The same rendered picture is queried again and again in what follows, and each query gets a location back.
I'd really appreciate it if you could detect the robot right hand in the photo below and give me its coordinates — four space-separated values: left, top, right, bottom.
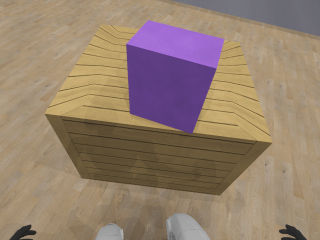
279 224 307 240

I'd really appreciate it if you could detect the carton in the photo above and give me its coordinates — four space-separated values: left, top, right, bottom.
126 20 225 134

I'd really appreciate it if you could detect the pedestal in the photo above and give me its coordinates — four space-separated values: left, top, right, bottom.
44 24 273 196

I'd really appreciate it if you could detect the right robot thigh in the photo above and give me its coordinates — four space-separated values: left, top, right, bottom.
166 213 210 240

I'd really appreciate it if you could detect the robot left hand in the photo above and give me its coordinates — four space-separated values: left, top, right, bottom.
9 224 37 240

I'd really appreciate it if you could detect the robot thigh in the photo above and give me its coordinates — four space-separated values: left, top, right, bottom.
95 224 124 240
166 213 210 240

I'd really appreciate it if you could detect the left robot thigh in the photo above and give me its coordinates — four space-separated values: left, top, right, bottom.
95 224 124 240

